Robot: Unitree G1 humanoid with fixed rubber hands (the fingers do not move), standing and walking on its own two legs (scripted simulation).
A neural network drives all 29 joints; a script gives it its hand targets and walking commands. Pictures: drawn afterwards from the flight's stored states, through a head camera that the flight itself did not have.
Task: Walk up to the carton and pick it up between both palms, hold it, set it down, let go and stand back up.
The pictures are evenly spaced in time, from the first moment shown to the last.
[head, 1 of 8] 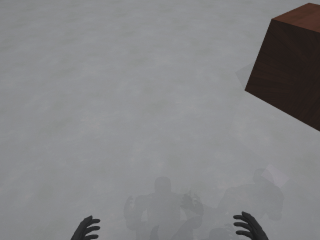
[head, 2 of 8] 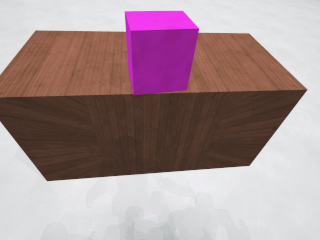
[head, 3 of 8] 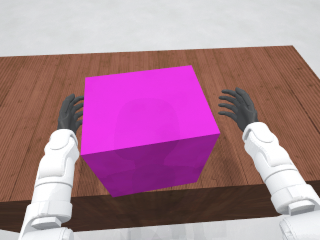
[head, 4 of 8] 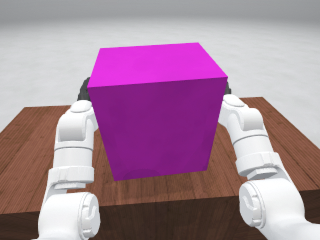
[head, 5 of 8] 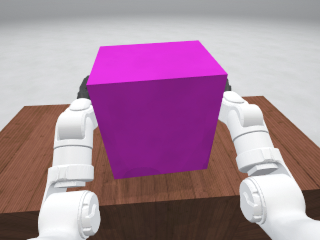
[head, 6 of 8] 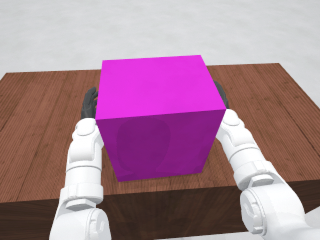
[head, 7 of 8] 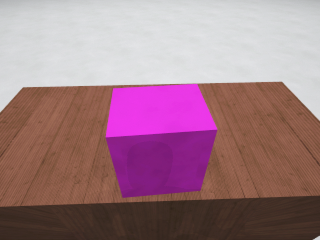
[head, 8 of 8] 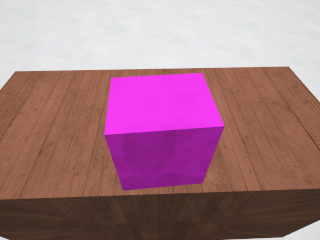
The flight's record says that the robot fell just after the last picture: no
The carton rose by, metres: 0.18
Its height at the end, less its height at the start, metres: +0.00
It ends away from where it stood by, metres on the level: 0.03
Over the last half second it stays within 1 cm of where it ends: yes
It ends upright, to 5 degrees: yes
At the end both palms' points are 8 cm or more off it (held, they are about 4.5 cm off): yes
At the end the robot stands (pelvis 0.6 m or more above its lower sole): yes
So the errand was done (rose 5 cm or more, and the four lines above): yes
